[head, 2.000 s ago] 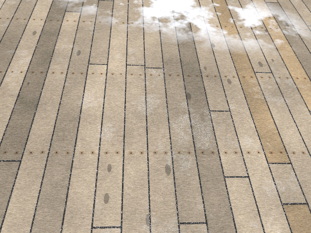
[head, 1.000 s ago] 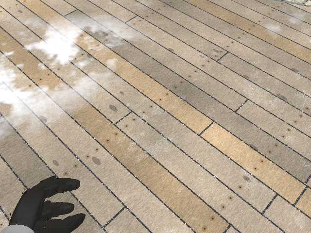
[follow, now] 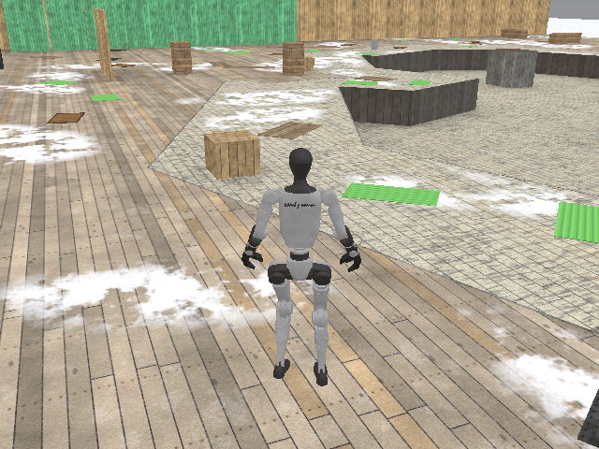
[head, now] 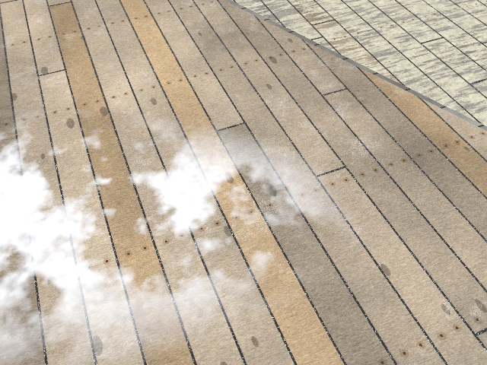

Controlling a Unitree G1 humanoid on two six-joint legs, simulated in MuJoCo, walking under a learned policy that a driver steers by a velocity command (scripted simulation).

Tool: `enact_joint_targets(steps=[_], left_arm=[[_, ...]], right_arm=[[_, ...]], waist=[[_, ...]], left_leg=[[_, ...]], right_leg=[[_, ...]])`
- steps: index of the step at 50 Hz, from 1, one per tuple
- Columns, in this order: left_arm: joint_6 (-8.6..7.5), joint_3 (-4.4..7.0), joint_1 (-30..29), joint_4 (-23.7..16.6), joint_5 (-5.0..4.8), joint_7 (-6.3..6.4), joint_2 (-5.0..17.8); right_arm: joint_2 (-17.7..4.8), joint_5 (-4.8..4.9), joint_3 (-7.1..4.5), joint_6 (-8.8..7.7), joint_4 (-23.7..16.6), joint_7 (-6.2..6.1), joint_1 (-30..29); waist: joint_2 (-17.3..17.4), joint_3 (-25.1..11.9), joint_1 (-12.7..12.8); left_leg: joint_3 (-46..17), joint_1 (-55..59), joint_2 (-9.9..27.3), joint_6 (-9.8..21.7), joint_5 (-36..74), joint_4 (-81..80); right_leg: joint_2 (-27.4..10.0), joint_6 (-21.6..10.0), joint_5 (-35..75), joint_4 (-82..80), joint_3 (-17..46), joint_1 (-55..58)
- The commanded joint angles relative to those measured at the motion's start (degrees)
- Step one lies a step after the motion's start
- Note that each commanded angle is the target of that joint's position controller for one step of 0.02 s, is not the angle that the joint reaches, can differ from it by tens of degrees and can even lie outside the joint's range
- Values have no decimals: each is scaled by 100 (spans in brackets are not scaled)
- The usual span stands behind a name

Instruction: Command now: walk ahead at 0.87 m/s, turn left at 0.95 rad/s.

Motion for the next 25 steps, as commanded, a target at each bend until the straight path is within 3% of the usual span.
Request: enact_joint_targets(steps=[1, 3, 8, 11, 13, 15, 16, 17, 18, 19, 20, 21, 22, 23, 24, 25], left_arm=[[-88, 245, 585, -167, -50, 7, 833], [-138, 227, 879, 22, -50, -55, 750], [-261, 196, 1292, 373, -19, -167, 567], [-296, 192, 1636, 652, -22, -133, 530], [-279, 207, 1854, 829, 0, -78, 615], [-257, 204, 1851, 926, -3, 9, 735], [-209, 233, 1907, 996, -9, 75, 911], [-142, 251, 1842, 1049, 5, 126, 1081], [-122, 241, 1693, 1021, 1, 126, 1176], [-120, 222, 1371, 903, -34, 76, 1098], [-149, 7, 1903, 533, -244, -72, 165], [-238, 122, 1221, 332, -310, -64, 831], [-255, 128, 618, 241, -399, -66, 738], [-255, 72, 734, 300, -392, -99, 554], [-160, 63, 768, 398, -293, -155, 432], [5, 46, 1127, 612, -205, -209, 301]], right_arm=[[-435, -131, -39, -80, -613, 186, -627], [-325, -122, 24, -15, -610, 283, -680], [-285, -76, 107, 53, -700, 345, -1383], [-146, -78, 213, 21, -806, 444, -1976], [26, -54, 323, -11, -887, 495, -2274], [101, -47, 389, -20, -819, 435, -2136], [25, -70, 367, -28, -727, 380, -1791], [-139, -109, 294, -56, -479, 317, -952], [-413, -121, 149, -95, -47, 202, 356], [-810, -141, -42, -125, 300, 64, 1307], [-1382, -153, -188, -126, 198, -43, 883], [-1311, -107, -213, -64, -1, -138, 1177], [-1121, -140, -180, -130, 301, -211, 1025], [-776, -148, -84, -233, 487, -235, 919], [-500, -184, 1, -359, 553, -242, 634], [-327, -157, 69, -451, 578, -264, 455]], waist=[[-630, 55, 372], [-699, 206, 368], [-697, 810, 443], [-626, 1112, 570], [-642, 1166, 591], [-737, 871, 322], [-958, 599, 50], [-1106, 154, -450], [-1188, -417, -1045], [-958, -824, -1531], [1138, -1824, -554], [0, -2510, -1082], [-257, -1316, -999], [-498, -302, -626], [-625, 103, -317], [-485, 381, -25]], left_leg=[[233, -2472, 764, -138, 512, 1150], [378, -2567, 924, -141, 889, 1602], [649, -2648, 1029, -152, 1670, 1319], [1194, -2508, 1034, 6, 1748, 370], [1617, -2150, 948, 265, 1494, -331], [2114, -920, 446, 602, 1166, -995], [2134, -290, 207, 736, 897, -1134], [1876, 782, 32, 923, 590, -1264], [1374, 2360, -3, 1141, 493, -1595], [483, 4038, 493, 1294, 357, -2237], [-2533, 6175, 2676, 1690, -320, -2564], [-3538, 5937, 2924, 1824, -413, -3348], [-2594, 5064, 2771, 1647, 14, -3652], [-1931, 3751, 2655, 1476, 503, -3931], [-1359, 2937, 2402, 1268, 664, -4104], [-850, 2287, 2252, 1151, 724, -4351]], right_leg=[[-1693, -414, -1765, -1582, 1696, 2018], [-1485, -324, -1028, -1669, 971, 1877], [-1292, -242, 281, -1993, -345, 1566], [-1251, -121, 1408, -2083, -950, 1841], [-1279, 23, 2844, -1923, -1355, 2151], [-1300, 118, 6288, -1323, -1740, 2134], [-1470, 93, 7620, -777, -1717, 2206], [-1698, -19, 8210, 196, -1612, 2014], [-1829, -243, 7897, 1498, -1476, 1424], [-1515, -378, 5829, 3397, -1529, 191], [-445, -125, -1309, 6119, -1235, -2252], [-254, -316, -879, 6759, -135, -2671], [-452, -355, -413, 6568, 74, -3069], [-651, -387, -301, 5951, 60, -2849], [-861, -397, -295, 5453, 202, -2549], [-888, -344, -250, 5286, 205, -2153]])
